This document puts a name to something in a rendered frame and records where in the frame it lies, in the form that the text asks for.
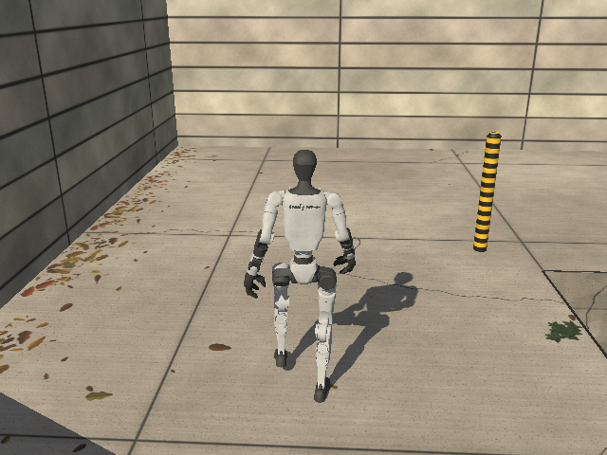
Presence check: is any left robot upper arm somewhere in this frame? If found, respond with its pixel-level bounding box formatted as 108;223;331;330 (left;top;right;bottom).
259;191;285;245

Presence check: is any left robot forearm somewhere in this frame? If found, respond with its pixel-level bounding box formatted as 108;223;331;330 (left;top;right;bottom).
247;229;268;276

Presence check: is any left robot hand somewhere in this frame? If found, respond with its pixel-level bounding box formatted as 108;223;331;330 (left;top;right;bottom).
244;272;266;299

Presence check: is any right robot hand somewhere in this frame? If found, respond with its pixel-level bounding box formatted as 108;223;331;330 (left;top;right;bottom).
333;254;356;274

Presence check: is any right robot thigh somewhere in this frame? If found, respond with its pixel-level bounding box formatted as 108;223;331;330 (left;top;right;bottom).
315;265;337;341

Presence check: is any right robot forearm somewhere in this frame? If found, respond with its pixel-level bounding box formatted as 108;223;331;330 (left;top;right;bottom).
340;228;355;260

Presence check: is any right robot upper arm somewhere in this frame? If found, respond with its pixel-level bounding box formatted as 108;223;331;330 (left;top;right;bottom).
324;191;350;242

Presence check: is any robot right foot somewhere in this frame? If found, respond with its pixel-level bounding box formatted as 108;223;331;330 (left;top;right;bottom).
314;377;330;403

